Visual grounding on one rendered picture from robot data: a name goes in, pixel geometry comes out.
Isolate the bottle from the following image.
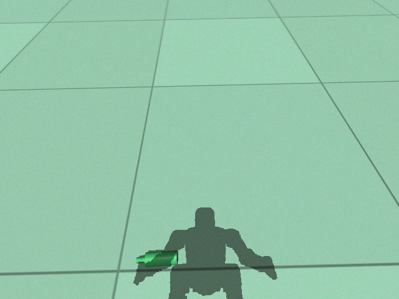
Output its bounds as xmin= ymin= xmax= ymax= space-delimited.
xmin=137 ymin=250 xmax=178 ymax=267

